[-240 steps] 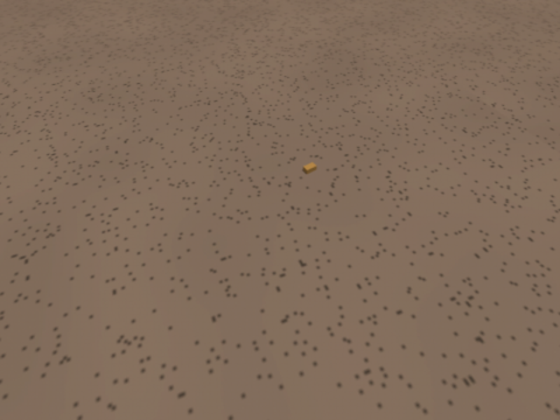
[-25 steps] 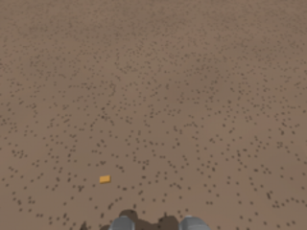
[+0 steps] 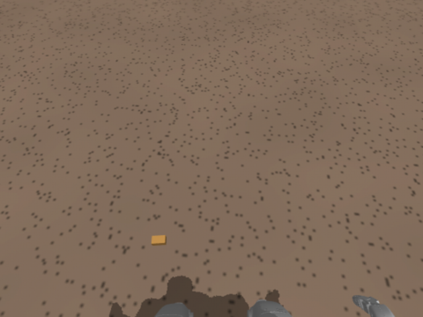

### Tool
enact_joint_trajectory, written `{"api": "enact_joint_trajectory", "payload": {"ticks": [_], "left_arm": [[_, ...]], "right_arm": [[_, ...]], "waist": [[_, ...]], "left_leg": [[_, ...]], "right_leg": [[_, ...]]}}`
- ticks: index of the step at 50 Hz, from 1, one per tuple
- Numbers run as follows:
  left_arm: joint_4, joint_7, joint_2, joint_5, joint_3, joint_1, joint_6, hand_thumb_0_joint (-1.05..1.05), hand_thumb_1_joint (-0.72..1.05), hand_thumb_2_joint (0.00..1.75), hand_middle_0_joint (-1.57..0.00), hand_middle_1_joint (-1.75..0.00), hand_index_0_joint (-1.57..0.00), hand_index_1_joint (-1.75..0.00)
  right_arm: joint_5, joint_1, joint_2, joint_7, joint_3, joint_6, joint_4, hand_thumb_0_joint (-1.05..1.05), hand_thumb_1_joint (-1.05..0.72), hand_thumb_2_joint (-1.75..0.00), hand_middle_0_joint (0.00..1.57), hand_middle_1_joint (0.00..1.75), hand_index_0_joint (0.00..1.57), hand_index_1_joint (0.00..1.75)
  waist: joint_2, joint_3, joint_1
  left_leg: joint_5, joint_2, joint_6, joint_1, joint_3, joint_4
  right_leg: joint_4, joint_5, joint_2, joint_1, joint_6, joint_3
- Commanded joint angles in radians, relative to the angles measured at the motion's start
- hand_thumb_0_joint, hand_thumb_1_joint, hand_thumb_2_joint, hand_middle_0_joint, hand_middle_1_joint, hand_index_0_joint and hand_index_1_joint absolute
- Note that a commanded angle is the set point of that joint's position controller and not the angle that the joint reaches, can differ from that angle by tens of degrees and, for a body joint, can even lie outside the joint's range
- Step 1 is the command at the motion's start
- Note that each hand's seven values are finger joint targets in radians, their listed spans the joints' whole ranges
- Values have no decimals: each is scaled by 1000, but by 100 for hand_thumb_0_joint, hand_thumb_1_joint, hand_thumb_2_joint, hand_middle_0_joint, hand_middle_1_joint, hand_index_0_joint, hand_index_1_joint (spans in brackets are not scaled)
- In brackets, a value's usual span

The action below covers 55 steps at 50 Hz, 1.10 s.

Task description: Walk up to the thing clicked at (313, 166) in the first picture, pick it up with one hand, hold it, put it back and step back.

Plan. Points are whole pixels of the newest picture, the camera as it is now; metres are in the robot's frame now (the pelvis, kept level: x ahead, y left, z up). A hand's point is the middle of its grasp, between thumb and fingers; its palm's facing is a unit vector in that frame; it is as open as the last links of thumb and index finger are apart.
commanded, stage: walk up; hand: left
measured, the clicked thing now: (159, 240) +0.50 +0.27 -0.73
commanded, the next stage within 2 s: stand in 1.18 s
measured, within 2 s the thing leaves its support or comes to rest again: neither
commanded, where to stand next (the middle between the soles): +0.05 +0.04 m, yaw -1 degrees
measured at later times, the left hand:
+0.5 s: hand out of the picture +0.09 +0.29 -0.13, palm faces -0.05 -0.92 -0.39, open 7.4 cm
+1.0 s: hand out of the picture +0.12 +0.26 -0.12, palm faces -0.08 -0.92 -0.37, open 7.4 cm
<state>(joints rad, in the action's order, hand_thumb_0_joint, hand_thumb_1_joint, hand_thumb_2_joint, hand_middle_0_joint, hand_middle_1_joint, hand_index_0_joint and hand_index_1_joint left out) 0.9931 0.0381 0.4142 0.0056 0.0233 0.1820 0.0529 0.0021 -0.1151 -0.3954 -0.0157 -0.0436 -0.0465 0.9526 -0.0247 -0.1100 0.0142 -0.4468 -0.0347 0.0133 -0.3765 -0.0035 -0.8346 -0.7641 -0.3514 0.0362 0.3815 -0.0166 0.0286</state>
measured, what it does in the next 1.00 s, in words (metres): stands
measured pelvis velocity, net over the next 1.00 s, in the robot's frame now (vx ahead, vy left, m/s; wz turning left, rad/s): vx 0.01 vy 0.01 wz -0.05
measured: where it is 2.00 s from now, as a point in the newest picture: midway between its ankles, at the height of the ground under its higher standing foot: outside the picture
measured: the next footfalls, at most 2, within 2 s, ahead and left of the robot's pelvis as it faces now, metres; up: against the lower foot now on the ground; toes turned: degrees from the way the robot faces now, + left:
none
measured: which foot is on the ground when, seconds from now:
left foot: down 0.00-1.00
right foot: down 0.00-1.00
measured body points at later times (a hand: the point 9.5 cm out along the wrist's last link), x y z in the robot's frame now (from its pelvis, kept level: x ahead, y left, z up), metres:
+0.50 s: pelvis +0.00 +0.02 +0.03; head +0.02 +0.02 +0.48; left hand +0.10 +0.33 -0.10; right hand +0.12 -0.29 -0.09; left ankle +0.01 +0.13 -0.71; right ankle +0.03 -0.14 -0.71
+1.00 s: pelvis +0.01 +0.01 +0.04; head +0.03 +0.00 +0.49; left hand +0.12 +0.31 -0.09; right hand +0.07 -0.30 -0.10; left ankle +0.01 +0.13 -0.71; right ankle +0.03 -0.14 -0.71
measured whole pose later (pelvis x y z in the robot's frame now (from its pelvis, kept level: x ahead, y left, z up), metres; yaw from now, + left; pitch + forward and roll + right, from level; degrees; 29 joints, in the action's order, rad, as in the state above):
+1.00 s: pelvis +0.01 +0.01 +0.04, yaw -3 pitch -2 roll +0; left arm 1.13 0.01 0.36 0.01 0.01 0.07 0.02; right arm 0.01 -0.09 -0.36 -0.03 -0.04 -0.03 1.13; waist 0.00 -0.07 -0.01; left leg -0.23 -0.02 -0.01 -0.13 0.06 -0.39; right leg -0.40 -0.17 0.04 0.20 -0.04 -0.05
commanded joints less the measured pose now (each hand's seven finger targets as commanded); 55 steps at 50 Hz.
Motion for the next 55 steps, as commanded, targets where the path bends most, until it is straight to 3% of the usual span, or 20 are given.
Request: {"api": "enact_joint_trajectory", "payload": {"ticks": [1,2,3,4,5,6,8,9,11,16,22,24,27,29,36,44,55], "left_arm": [[-75,11,300,7,58,-103,18,0,90,90,-20,-30,-20,-30],[-75,6,257,6,43,-116,12,0,90,90,-20,-30,-20,-30],[-74,2,199,0,28,-102,6,0,90,90,-20,-30,-20,-30],[-55,4,208,-5,31,-84,0,0,90,90,-20,-30,-20,-30],[-34,5,218,-2,35,-71,-1,0,90,90,-20,-30,-20,-30],[-23,1,207,-4,33,-57,0,0,90,90,-20,-30,-20,-30],[3,-1,201,-12,29,-24,13,0,90,90,-20,-30,-20,-30],[10,0,213,-13,30,-26,16,0,90,90,-20,-30,-20,-30],[10,-2,223,-13,29,-72,9,0,90,90,-20,-30,-20,-30],[40,-2,199,-13,8,-87,-4,0,90,90,-20,-30,-20,-30],[69,-5,209,-6,9,-108,-3,0,90,90,-20,-30,-20,-30],[73,-7,205,-4,9,-132,-3,0,90,90,-20,-30,-20,-30],[80,-8,204,-1,10,-136,0,0,90,90,-20,-30,-20,-30],[79,-8,207,1,12,-147,-1,0,90,90,-20,-30,-20,-30],[80,-11,195,6,19,-155,-1,0,90,90,-20,-30,-20,-30],[73,-13,186,9,26,-171,-8,0,90,90,-20,-30,-20,-30],[61,-11,175,6,26,-161,-14,0,90,90,-20,-30,-20,-30]], "right_arm": [[-4,-28,-201,13,-52,36,-17,0,-90,-90,20,30,20,30],[0,-58,-208,11,-57,46,8,0,-90,-90,20,30,20,30],[10,-40,-245,12,-62,56,8,0,-90,-90,20,30,20,30],[3,12,-281,11,-62,60,-4,0,-90,-90,20,30,20,30],[5,35,-279,8,-61,61,-3,0,-90,-90,20,30,20,30],[8,59,-264,8,-53,61,-5,0,-90,-90,20,30,20,30],[3,118,-229,9,-36,58,-6,0,-90,-90,20,30,20,30],[1,119,-217,10,-32,55,2,0,-90,-90,20,30,20,30],[0,86,-213,14,-31,52,26,0,-90,-90,20,30,20,30],[2,142,-215,9,-31,47,44,0,-90,-90,20,30,20,30],[0,156,-199,6,-31,42,61,0,-90,-90,20,30,20,30],[-2,154,-192,3,-29,40,70,0,-90,-90,20,30,20,30],[-5,154,-187,1,-29,39,78,0,-90,-90,20,30,20,30],[-1,154,-187,-1,-31,37,83,0,-90,-90,20,30,20,30],[2,131,-187,-2,-34,39,96,0,-90,-90,20,30,20,30],[7,102,-183,-4,-34,40,105,0,-90,-90,20,30,20,30],[9,83,-188,2,-38,43,94,0,-90,-90,20,30,20,30]], "waist": [[120,119,-52],[100,127,-73],[-6,135,-52],[-42,132,-26],[-33,119,-16],[-36,112,-1],[-64,137,27],[-76,148,23],[-60,164,-3],[-59,152,5],[-10,148,-4],[4,139,-12],[30,150,-13],[40,132,-19],[54,165,-21],[45,130,-19],[25,153,-19]], "left_leg": [[37,-22,30,95,-32,128],[182,-44,44,187,-70,258],[201,-139,90,190,-248,372],[199,-221,164,146,-326,391],[231,-241,191,104,-332,391],[271,-214,179,86,-278,382],[388,-143,102,78,-145,326],[381,-109,70,75,-111,315],[331,-90,47,108,-98,344],[306,-123,69,162,-106,418],[254,-94,38,193,-58,449],[228,-88,30,202,-57,468],[253,-77,25,237,-37,456],[230,-71,19,251,-30,469],[285,-74,14,286,-18,484],[241,-76,12,260,-27,515],[317,-87,16,270,-17,513]], "right_leg": [[262,170,246,2,188,-303],[194,218,173,57,119,-196],[68,199,65,77,50,-87],[23,25,-6,46,26,-10],[22,-70,-6,-1,26,-18],[56,-61,-3,-42,29,-25],[176,170,25,-145,38,-49],[198,257,46,-171,50,-83],[185,320,69,-180,60,-98],[227,248,35,-161,37,-59],[303,313,69,-189,35,-92],[331,293,74,-183,36,-107],[368,317,90,-186,39,-124],[398,280,99,-153,39,-145],[418,306,105,-187,39,-145],[447,202,92,-176,37,-147],[405,333,85,-214,35,-123]]}}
